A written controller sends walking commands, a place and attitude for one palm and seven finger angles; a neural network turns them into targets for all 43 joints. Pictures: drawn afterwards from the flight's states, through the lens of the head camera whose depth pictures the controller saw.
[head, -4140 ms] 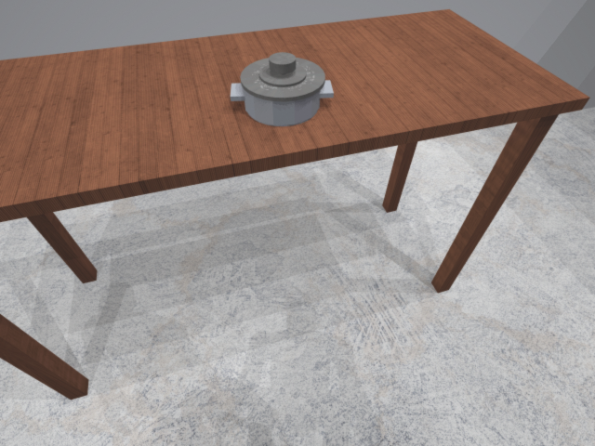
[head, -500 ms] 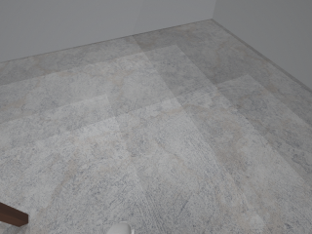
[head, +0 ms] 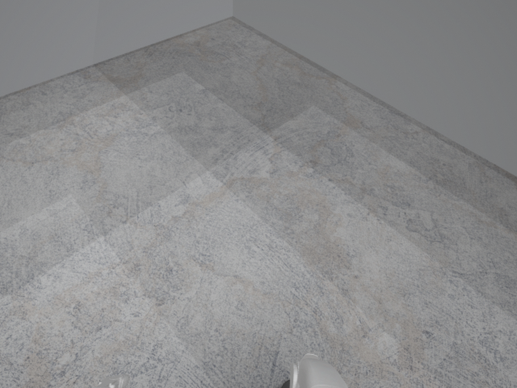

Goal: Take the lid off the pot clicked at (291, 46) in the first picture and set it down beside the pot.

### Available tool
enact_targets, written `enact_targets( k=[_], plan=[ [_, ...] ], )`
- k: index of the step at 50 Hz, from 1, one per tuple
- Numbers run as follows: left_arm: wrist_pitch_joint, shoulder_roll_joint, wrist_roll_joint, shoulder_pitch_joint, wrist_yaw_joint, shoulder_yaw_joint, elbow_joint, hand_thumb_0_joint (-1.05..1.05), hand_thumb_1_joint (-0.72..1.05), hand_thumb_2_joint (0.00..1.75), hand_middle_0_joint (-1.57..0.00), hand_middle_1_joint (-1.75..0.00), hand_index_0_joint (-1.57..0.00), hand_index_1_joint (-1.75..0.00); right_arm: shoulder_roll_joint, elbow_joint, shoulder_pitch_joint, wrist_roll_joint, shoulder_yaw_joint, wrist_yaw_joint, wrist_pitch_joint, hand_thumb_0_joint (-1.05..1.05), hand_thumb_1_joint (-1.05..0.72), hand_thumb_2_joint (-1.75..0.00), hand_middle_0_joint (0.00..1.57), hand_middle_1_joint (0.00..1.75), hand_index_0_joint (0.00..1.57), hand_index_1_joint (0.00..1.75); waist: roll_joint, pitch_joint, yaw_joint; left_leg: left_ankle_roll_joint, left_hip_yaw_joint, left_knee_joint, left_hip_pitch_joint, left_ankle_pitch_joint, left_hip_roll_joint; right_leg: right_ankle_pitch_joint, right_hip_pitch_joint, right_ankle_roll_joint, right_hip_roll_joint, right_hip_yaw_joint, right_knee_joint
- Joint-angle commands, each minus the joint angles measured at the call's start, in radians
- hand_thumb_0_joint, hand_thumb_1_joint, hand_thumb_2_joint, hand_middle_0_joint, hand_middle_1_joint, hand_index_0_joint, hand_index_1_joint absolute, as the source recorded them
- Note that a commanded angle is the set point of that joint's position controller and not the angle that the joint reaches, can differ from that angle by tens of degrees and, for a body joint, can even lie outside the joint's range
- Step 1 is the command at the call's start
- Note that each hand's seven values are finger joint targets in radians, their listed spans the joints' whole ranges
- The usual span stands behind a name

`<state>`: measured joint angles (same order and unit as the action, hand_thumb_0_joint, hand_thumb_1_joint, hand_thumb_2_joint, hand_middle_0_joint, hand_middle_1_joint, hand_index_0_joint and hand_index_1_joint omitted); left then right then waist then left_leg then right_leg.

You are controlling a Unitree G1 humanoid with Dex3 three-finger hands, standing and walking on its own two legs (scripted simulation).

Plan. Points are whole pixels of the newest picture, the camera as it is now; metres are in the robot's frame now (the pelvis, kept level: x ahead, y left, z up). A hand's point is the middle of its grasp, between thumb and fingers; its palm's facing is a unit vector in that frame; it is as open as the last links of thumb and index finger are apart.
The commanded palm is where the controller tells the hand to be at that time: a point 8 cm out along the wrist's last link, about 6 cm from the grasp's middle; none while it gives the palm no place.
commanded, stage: turn to face it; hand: left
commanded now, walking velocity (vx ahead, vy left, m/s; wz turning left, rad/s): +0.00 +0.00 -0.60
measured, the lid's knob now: out of the picture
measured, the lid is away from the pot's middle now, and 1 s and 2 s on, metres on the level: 0.00 0.00 0.00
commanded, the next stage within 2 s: none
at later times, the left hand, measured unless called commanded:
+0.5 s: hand (171, 372) +0.17 +0.16 -0.19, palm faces +0.15 -0.98 -0.12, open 7.4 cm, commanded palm none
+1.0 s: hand out of the picture +0.06 +0.19 -0.16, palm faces +0.45 -0.84 -0.29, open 7.4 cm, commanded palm none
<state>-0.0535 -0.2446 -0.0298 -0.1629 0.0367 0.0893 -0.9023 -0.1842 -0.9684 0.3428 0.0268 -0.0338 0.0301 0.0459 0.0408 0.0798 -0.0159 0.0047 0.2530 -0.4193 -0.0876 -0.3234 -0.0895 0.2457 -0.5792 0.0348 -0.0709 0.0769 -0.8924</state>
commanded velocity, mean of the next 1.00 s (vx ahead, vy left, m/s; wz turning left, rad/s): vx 0.00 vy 0.00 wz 0.59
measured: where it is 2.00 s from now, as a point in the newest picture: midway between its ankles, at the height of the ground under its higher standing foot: outside the picture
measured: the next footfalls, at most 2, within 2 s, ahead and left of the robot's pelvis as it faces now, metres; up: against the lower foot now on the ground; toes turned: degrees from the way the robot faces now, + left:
right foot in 0.12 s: +0.16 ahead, -0.13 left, +0.00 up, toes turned -10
left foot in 0.50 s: +0.12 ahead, +0.09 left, +0.00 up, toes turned +18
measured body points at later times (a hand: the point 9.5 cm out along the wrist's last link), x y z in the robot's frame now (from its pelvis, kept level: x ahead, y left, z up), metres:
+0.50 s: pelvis +0.07 -0.01 -0.02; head +0.08 +0.02 +0.43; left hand +0.16 +0.21 -0.17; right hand +0.11 -0.24 -0.16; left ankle +0.07 +0.08 -0.74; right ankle +0.12 -0.12 -0.74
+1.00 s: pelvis +0.07 -0.05 -0.01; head +0.09 -0.04 +0.44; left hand +0.04 +0.24 -0.14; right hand +0.24 -0.26 -0.15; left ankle +0.08 +0.08 -0.74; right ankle +0.13 -0.18 -0.72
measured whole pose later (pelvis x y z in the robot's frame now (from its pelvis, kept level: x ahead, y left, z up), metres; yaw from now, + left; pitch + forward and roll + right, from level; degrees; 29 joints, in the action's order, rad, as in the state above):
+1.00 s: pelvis +0.07 -0.05 -0.01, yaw +26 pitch +0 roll -1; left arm -0.05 -0.25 -0.01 -0.18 -0.02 0.07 -0.91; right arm -0.24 -0.93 0.21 0.02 -0.08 0.00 -0.04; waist -0.02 0.03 -0.03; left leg -0.01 -0.12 -0.50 -0.34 -0.16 0.05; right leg 0.37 -0.32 0.07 -0.02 -0.01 -0.67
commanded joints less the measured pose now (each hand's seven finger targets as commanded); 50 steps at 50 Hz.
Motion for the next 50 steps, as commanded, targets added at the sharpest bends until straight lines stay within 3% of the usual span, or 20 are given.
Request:
enact_targets(
  k=[1, 3, 4, 5, 6, 7, 8, 9, 13, 20, 23, 24, 25, 26, 27, 30, 33, 44, 48, 50],
  plan=[
    [0.027, -0.002, 0.004, 0.076, 0.006, -0.014, 0.1, 0.0, 0.9, 0.9, -0.2, -0.3, -0.2, -0.3, -0.167, 0.046, 0.046, -0.001, -0.047, 0.0, 0.001, 0.0, -0.9, -0.9, 0.2, 0.3, 0.2, 0.3, -0.219, -0.028, -0.028, -0.093, -0.047, 0.014, 0.047, 0.704, -0.252, 0.001, 0.06, -0.02, 0.017, 0.038, 0.159],
    [0.043, -0.02, -0.001, 0.023, -0.005, -0.016, 0.085, 0.0, 0.9, 0.9, -0.2, -0.3, -0.2, -0.3, -0.171, 0.034, 0.065, -0.003, -0.048, -0.003, -0.005, 0.0, -0.9, -0.9, 0.2, 0.3, 0.2, 0.3, -0.182, -0.075, -0.005, -0.074, -0.054, -0.111, 0.016, 0.772, -0.24, -0.03, 0.234, -0.041, 0.05, 0.049, 0.285],
    [0.056, -0.037, -0.005, -0.082, -0.013, -0.013, 0.048, 0.0, 0.9, 0.9, -0.2, -0.3, -0.2, -0.3, -0.164, 0.026, 0.062, -0.009, -0.041, -0.004, -0.005, 0.0, -0.9, -0.9, 0.2, 0.3, 0.2, 0.3, -0.134, -0.136, 0.05, -0.042, -0.041, -0.24, -0.043, 0.734, -0.202, -0.159, 0.417, -0.049, 0.061, 0.045, 0.392],
    [0.074, -0.127, -0.012, -0.187, -0.03, 0.005, 0.011, 0.0, 0.9, 0.9, -0.2, -0.3, -0.2, -0.3, -0.118, 0.021, 0.086, -0.021, -0.029, -0.011, -0.005, 0.0, -0.9, -0.9, 0.2, 0.3, 0.2, 0.3, 0.056, -0.242, 0.091, 0.009, -0.009, -0.464, -0.265, 0.41, -0.136, -0.482, 0.702, -0.107, -0.115, -0.126, 0.387],
    [0.087, -0.201, 0.006, -0.26, -0.04, 0.011, -0.018, 0.0, 0.9, 0.9, -0.2, -0.3, -0.2, -0.3, -0.062, 0.031, 0.103, -0.034, -0.014, -0.004, -0.015, 0.0, -0.9, -0.9, 0.2, 0.3, 0.2, 0.3, 0.214, -0.386, 0.092, 0.052, -0.072, -0.728, -0.377, -0.306, 0.0, -0.882, 0.792, -0.235, -0.389, -0.4, 0.4],
    [0.084, -0.181, 0.021, -0.228, -0.051, -0.001, -0.018, 0.0, 0.9, 0.9, -0.2, -0.3, -0.2, -0.3, -0.083, 0.026, 0.078, -0.034, -0.013, 0.006, -0.028, 0.0, -0.9, -0.9, 0.2, 0.3, 0.2, 0.3, 0.119, -0.374, 0.084, 0.029, -0.226, -0.752, -0.341, -0.331, -0.019, -0.824, 0.687, -0.282, -0.367, -0.318, 0.446],
    [0.081, -0.139, 0.018, -0.126, -0.061, -0.015, -0.01, 0.0, 0.9, 0.9, -0.2, -0.3, -0.2, -0.3, -0.062, 0.003, 0.074, -0.031, -0.009, 0.003, -0.037, 0.0, -0.9, -0.9, 0.2, 0.3, 0.2, 0.3, 0.044, -0.262, 0.047, 0.028, -0.23, -0.752, -0.327, -0.26, -0.033, -0.643, 0.562, -0.261, -0.326, -0.24, 0.502],
    [0.08, -0.13, 0.013, -0.063, -0.066, -0.02, 0.007, 0.0, 0.9, 0.9, -0.2, -0.3, -0.2, -0.3, -0.053, -0.021, 0.088, -0.027, -0.007, -0.003, -0.045, 0.0, -0.9, -0.9, 0.2, 0.3, 0.2, 0.3, 0.103, -0.224, 0.026, 0.03, -0.233, -0.767, -0.335, -0.223, -0.037, -0.524, 0.496, -0.238, -0.302, -0.233, 0.52],
    [0.062, -0.088, 0.006, 0.053, -0.08, -0.027, 0.03, 0.0, 0.9, 0.9, -0.2, -0.3, -0.2, -0.3, -0.049, -0.052, 0.113, -0.019, -0.015, -0.009, -0.076, 0.0, -0.9, -0.9, 0.2, 0.3, 0.2, 0.3, 0.085, -0.102, -0.025, 0.042, -0.208, -0.686, -0.3, -0.147, -0.033, -0.316, 0.311, -0.205, -0.274, -0.062, 0.588],
    [0.044, -0.091, 0.002, 0.027, -0.083, -0.001, 0.031, 0.0, 0.9, 0.9, -0.2, -0.3, -0.2, -0.3, -0.011, -0.003, 0.035, -0.015, -0.028, -0.029, -0.076, 0.0, -0.9, -0.9, 0.2, 0.3, 0.2, 0.3, 0.087, -0.07, 0.004, 0.042, -0.129, -0.432, -0.3, -0.114, -0.015, -0.098, 0.309, -0.179, -0.297, 0.004, 0.558],
    [0.034, -0.081, 0.009, 0.016, -0.079, 0.005, 0.035, 0.0, 0.9, 0.9, -0.2, -0.3, -0.2, -0.3, -0.022, 0.009, 0.056, -0.011, -0.038, -0.033, -0.071, 0.0, -0.9, -0.9, 0.2, 0.3, 0.2, 0.3, 0.054, -0.077, -0.014, 0.033, -0.112, -0.228, -0.191, 0.016, 0.003, 0.004, 0.253, -0.12, -0.27, 0.055, 0.451],
    [0.026, -0.059, 0.017, 0.018, -0.076, 0.006, 0.048, 0.0, 0.9, 0.9, -0.2, -0.3, -0.2, -0.3, -0.052, 0.008, 0.096, -0.007, -0.047, -0.034, -0.066, 0.0, -0.9, -0.9, 0.2, 0.3, 0.2, 0.3, -0.068, -0.073, -0.038, 0.012, -0.192, -0.076, -0.149, 0.058, -0.028, 0.093, 0.189, -0.074, -0.218, 0.097, 0.327],
    [0.017, -0.007, 0.023, 0.003, -0.068, 0.002, 0.075, 0.0, 0.9, 0.9, -0.2, -0.3, -0.2, -0.3, -0.147, 0.019, 0.118, 0.001, -0.07, -0.029, -0.059, 0.0, -0.9, -0.9, 0.2, 0.3, 0.2, 0.3, -0.347, -0.057, -0.05, -0.085, -0.536, 0.087, -0.128, 0.118, -0.226, 0.276, 0.024, 0.008, -0.084, 0.139, 0.106],
    [0.015, 0.007, 0.014, 0.089, -0.065, -0.003, 0.116, 0.0, 0.9, 0.9, -0.2, -0.3, -0.2, -0.3, -0.203, 0.026, 0.137, 0.01, -0.085, -0.017, -0.057, 0.0, -0.9, -0.9, 0.2, 0.3, 0.2, 0.3, -0.381, -0.033, -0.09, -0.2, -0.743, 0.205, -0.159, 0.158, -0.363, 0.386, -0.06, 0.025, -0.011, 0.054, -0.128],
    [0.016, -0.008, 0.011, 0.091, -0.056, 0.004, 0.124, 0.0, 0.9, 0.9, -0.2, -0.3, -0.2, -0.3, -0.216, 0.036, 0.093, 0.01, -0.088, -0.013, -0.056, 0.0, -0.9, -0.9, 0.2, 0.3, 0.2, 0.3, -0.245, -0.053, -0.055, -0.227, -0.698, 0.208, -0.192, 0.061, -0.362, 0.295, -0.043, 0.008, -0.039, -0.04, -0.234],
    [0.023, -0.027, 0.001, 0.025, -0.049, 0.017, 0.065, 0.0, 0.9, 0.9, -0.2, -0.3, -0.2, -0.3, -0.153, 0.066, -0.036, -0.004, -0.063, -0.001, -0.035, 0.0, -0.9, -0.9, 0.2, 0.3, 0.2, 0.3, -0.192, -0.111, -0.002, -0.131, -0.527, 0.131, -0.092, 0.248, -0.197, 0.098, -0.088, 0.03, -0.031, -0.093, -0.317],
    [0.023, -0.044, 0.01, -0.021, -0.05, 0.013, 0.031, 0.0, 0.9, 0.9, -0.2, -0.3, -0.2, -0.3, -0.168, 0.069, -0.036, -0.015, -0.064, 0.003, -0.028, 0.0, -0.9, -0.9, 0.2, 0.3, 0.2, 0.3, -0.131, -0.166, 0.003, -0.133, -0.463, 0.105, 0.004, 0.41, -0.152, 0.056, -0.064, 0.056, -0.022, -0.093, -0.28],
    [0.014, -0.083, 0.02, -0.003, -0.063, 0.004, 0.058, 0.0, 0.9, 0.9, -0.2, -0.3, -0.2, -0.3, -0.245, 0.087, -0.078, -0.006, -0.09, -0.015, -0.065, 0.0, -0.9, -0.9, 0.2, 0.3, 0.2, 0.3, -0.209, -0.103, -0.02, -0.173, -0.628, 0.122, -0.088, 0.181, -0.13, 0.169, 0.089, 0.058, 0.022, -0.098, 0.043],
    [0.027, -0.093, 0.027, -0.104, -0.068, 0.005, 0.046, 0.0, 0.9, 0.9, -0.2, -0.3, -0.2, -0.3, -0.263, 0.122, -0.164, -0.006, -0.099, -0.021, -0.077, 0.0, -0.9, -0.9, 0.2, 0.3, 0.2, 0.3, -0.212, -0.12, 0.025, -0.145, -0.654, 0.059, -0.222, 0.188, -0.086, 0.12, 0.312, 0.036, 0.063, -0.081, 0.273],
    [0.04, -0.145, 0.02, -0.193, -0.074, 0.02, 0.035, 0.0, 0.9, 0.9, -0.2, -0.3, -0.2, -0.3, -0.216, 0.146, -0.207, -0.018, -0.095, -0.026, -0.084, 0.0, -0.9, -0.9, 0.2, 0.3, 0.2, 0.3, -0.073, -0.114, 0.075, -0.062, -0.581, -0.073, -0.436, -0.005, 0.019, 0.049, 0.535, 0.01, -0.021, -0.134, 0.558]
  ],
)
